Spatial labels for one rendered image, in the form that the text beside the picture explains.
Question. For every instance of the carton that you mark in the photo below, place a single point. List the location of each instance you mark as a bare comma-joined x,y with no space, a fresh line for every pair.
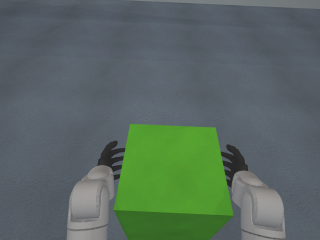
172,184

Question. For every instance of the left robot hand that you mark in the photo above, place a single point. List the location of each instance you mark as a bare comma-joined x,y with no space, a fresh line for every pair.
107,160

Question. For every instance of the robot left forearm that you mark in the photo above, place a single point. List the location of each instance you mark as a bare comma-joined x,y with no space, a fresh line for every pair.
88,211

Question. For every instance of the robot right forearm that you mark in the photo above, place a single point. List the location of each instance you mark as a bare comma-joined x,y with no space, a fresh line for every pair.
261,208

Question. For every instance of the right robot hand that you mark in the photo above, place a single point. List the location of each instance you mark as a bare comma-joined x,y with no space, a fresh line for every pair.
238,163

